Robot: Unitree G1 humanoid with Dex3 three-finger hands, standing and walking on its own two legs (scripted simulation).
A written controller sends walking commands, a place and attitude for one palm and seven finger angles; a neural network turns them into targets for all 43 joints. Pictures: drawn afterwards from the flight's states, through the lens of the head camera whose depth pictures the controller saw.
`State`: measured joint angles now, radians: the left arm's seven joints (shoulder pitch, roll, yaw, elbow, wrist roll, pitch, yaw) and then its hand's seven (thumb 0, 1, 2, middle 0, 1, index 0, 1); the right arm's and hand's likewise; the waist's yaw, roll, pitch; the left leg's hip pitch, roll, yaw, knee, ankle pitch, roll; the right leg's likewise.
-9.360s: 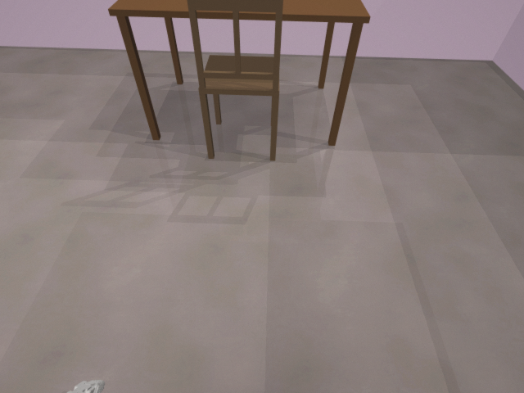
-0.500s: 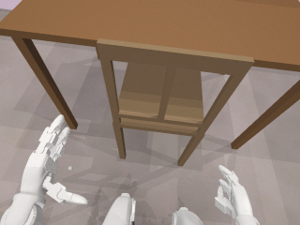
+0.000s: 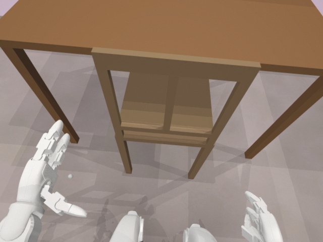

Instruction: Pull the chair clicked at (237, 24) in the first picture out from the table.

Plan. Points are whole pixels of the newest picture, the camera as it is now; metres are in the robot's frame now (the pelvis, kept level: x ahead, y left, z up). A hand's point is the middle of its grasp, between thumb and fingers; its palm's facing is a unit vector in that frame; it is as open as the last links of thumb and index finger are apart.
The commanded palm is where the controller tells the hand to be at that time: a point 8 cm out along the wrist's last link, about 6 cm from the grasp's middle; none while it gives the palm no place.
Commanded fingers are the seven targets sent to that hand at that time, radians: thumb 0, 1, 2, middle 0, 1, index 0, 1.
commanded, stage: raise the hand toward the chair's back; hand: left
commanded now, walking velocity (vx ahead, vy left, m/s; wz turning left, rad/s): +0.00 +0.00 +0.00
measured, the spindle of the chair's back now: (169, 105) +0.50 +0.01 -0.01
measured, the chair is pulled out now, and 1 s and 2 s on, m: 0.00 0.00 0.00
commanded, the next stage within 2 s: aim the fingers beside a spindle in 0.24 s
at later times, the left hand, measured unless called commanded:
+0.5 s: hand (78, 177) +0.25 +0.20 +0.04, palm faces +0.01 -1.00 -0.06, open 16.9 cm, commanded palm +0.23 +0.25 +0.05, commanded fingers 0.00 -0.50 0.30 -0.06 -0.08 -0.06 -0.08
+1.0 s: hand (90, 162) +0.29 +0.19 +0.03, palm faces -0.02 -1.00 -0.05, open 16.9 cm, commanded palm +0.27 +0.23 +0.03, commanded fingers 0.00 -0.50 0.30 -0.06 -0.08 -0.06 -0.08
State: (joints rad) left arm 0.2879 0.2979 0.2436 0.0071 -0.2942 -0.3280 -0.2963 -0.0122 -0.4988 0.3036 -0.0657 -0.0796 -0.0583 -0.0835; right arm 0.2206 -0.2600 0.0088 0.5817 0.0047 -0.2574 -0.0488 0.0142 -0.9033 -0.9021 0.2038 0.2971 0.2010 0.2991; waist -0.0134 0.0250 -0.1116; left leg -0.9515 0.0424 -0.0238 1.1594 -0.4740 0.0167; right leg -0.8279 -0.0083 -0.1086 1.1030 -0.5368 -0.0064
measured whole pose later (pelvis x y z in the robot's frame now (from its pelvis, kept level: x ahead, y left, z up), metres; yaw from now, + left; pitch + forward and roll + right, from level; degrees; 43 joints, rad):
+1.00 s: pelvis -0.01 -0.01 -0.02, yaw +0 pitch +18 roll -3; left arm 0.06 0.26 0.21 0.19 -0.25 -0.37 -0.26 -0.01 -0.50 0.30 -0.07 -0.08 -0.06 -0.08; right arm 0.20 -0.26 0.02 0.61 0.00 -0.26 -0.05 0.01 -0.90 -0.90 0.20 0.30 0.20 0.30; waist -0.01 0.03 -0.12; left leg -1.06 0.04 -0.02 1.23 -0.48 0.01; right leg -0.95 -0.01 -0.10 1.20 -0.56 -0.02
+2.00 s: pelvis -0.01 -0.01 -0.03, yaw -2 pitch +22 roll -2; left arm -0.20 0.26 0.25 0.47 -0.20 -0.43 -0.23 -0.01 -0.50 0.30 -0.07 -0.08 -0.06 -0.08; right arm 0.21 -0.26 0.01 0.64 -0.01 -0.17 -0.02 0.01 -0.91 -0.90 0.20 0.30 0.20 0.30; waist -0.03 0.03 -0.14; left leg -1.17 0.05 0.00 1.29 -0.50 0.01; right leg -1.08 0.00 -0.07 1.27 -0.58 -0.02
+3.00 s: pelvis -0.01 -0.01 -0.04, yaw -2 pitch +23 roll -2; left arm -0.41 0.28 0.28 0.67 -0.15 -0.46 -0.19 -0.01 -0.50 0.30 -0.07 -0.08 -0.06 -0.08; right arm 0.23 -0.27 0.00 0.67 -0.01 -0.15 -0.02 0.01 -0.91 -0.90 0.20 0.30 0.20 0.30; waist -0.05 0.03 -0.15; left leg -1.20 0.05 0.00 1.29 -0.49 0.00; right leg -1.11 0.00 -0.07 1.29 -0.58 -0.02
